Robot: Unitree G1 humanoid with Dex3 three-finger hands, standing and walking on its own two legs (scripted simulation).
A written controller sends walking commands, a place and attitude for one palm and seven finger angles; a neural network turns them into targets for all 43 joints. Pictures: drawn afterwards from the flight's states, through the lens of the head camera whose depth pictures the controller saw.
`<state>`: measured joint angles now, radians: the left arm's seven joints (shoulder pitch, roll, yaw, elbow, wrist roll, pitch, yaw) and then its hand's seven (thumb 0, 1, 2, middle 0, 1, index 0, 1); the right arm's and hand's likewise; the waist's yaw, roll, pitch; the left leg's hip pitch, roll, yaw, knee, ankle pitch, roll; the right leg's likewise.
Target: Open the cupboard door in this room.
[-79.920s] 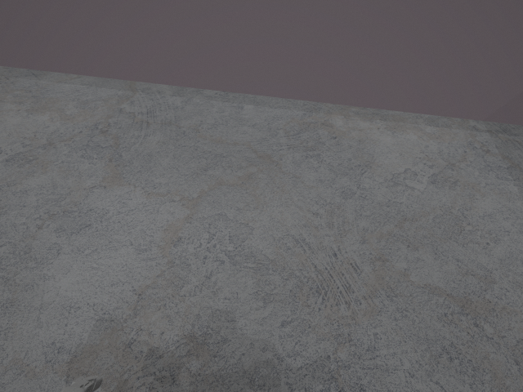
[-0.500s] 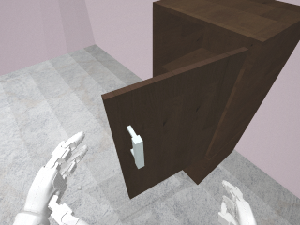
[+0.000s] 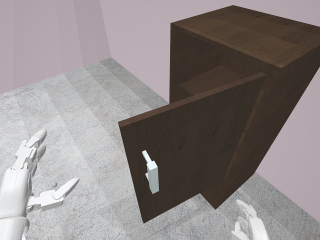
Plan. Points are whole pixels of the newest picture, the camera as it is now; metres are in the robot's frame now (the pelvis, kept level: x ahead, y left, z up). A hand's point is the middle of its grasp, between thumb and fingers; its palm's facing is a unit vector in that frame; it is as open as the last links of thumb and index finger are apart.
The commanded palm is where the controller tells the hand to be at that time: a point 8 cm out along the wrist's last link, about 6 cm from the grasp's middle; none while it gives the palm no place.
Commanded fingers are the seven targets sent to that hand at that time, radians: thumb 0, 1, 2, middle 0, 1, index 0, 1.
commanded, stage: draw the hand back to the body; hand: left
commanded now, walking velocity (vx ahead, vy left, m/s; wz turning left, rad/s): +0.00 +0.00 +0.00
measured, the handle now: (150, 172) +0.29 +0.07 +0.02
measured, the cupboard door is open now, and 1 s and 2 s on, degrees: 80 80 80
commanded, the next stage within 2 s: step back with the hand held close in 0.60 s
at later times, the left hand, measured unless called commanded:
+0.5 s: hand (45, 171) +0.19 +0.25 +0.16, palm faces +0.43 -0.81 -0.41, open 7.5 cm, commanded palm +0.14 +0.29 +0.18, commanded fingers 0.00 0.90 0.90 -0.20 -0.30 -0.20 -0.30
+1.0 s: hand (43, 176) +0.18 +0.25 +0.15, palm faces +0.33 -0.80 -0.50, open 7.4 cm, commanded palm +0.12 +0.29 +0.18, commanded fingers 0.00 0.90 0.90 -0.20 -0.30 -0.20 -0.30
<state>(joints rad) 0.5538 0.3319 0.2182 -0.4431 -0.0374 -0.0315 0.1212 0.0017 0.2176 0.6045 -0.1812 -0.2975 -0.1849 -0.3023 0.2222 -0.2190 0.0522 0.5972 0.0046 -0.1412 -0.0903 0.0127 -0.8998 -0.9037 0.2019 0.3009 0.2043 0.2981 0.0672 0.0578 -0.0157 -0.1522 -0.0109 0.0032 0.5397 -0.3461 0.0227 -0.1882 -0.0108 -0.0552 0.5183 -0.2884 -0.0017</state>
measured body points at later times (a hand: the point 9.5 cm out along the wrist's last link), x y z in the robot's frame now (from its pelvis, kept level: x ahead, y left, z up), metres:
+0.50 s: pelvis +0.00 -0.01 +0.01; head -0.02 -0.03 +0.46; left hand +0.16 +0.29 +0.18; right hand +0.19 -0.23 -0.08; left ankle -0.03 +0.10 -0.73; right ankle +0.00 -0.12 -0.73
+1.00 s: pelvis -0.03 +0.00 +0.01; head -0.02 -0.01 +0.46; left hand +0.16 +0.29 +0.18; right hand +0.15 -0.25 -0.07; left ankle -0.03 +0.10 -0.73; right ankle +0.00 -0.12 -0.73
